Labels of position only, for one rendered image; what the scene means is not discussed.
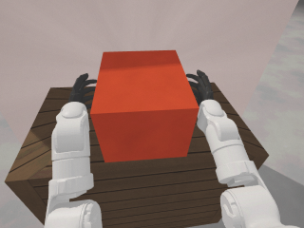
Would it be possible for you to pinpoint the pedestal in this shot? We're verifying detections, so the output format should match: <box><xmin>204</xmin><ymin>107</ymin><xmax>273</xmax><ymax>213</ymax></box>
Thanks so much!
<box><xmin>4</xmin><ymin>83</ymin><xmax>270</xmax><ymax>228</ymax></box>

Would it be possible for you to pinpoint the robot right forearm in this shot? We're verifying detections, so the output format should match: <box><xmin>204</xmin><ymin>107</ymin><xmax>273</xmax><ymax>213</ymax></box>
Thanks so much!
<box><xmin>197</xmin><ymin>100</ymin><xmax>280</xmax><ymax>220</ymax></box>

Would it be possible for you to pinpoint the robot left hand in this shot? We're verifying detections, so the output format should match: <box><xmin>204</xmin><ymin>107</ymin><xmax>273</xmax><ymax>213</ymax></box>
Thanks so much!
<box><xmin>68</xmin><ymin>73</ymin><xmax>97</xmax><ymax>109</ymax></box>

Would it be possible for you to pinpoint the right robot upper arm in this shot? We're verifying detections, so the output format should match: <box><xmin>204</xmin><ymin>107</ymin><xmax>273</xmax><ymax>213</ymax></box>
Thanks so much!
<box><xmin>220</xmin><ymin>184</ymin><xmax>300</xmax><ymax>228</ymax></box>

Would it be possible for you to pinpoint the robot right hand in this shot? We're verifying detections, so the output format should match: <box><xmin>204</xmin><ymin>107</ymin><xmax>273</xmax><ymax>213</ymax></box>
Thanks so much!
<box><xmin>186</xmin><ymin>70</ymin><xmax>214</xmax><ymax>106</ymax></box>

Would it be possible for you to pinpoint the robot left forearm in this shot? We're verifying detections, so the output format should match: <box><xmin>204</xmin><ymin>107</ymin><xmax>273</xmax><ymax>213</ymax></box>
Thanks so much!
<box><xmin>44</xmin><ymin>102</ymin><xmax>94</xmax><ymax>228</ymax></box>

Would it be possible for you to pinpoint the carton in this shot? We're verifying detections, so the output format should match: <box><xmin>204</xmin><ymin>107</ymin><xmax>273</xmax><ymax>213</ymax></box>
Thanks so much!
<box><xmin>90</xmin><ymin>49</ymin><xmax>200</xmax><ymax>162</ymax></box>

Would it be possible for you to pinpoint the left robot upper arm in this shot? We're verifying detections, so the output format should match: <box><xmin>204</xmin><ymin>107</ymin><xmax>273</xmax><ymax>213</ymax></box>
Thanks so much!
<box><xmin>45</xmin><ymin>199</ymin><xmax>103</xmax><ymax>228</ymax></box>

